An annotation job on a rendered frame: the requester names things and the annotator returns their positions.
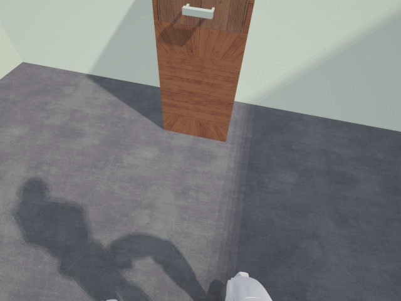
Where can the right robot thigh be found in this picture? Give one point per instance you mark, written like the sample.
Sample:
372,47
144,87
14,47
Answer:
243,288

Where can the drawer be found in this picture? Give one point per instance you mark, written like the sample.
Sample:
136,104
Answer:
229,15

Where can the cabinet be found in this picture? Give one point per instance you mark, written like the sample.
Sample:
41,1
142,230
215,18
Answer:
199,70

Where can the handle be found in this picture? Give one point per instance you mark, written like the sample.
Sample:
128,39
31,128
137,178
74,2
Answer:
197,12

